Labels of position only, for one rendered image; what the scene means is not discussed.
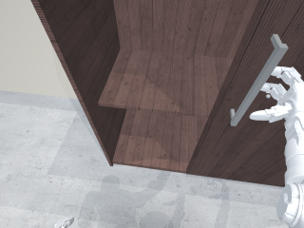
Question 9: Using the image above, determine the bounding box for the right robot hand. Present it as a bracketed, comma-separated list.
[249, 66, 304, 123]

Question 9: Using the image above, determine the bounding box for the left robot hand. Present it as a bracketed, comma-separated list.
[54, 217, 74, 228]

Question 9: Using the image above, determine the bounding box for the wardrobe door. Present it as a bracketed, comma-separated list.
[186, 0, 304, 187]

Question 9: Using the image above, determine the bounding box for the right robot upper arm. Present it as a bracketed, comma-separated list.
[276, 182, 304, 228]

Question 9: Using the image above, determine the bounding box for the robot right forearm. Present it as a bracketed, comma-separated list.
[284, 111, 304, 185]

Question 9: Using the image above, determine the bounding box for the handle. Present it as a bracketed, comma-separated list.
[230, 34, 288, 126]

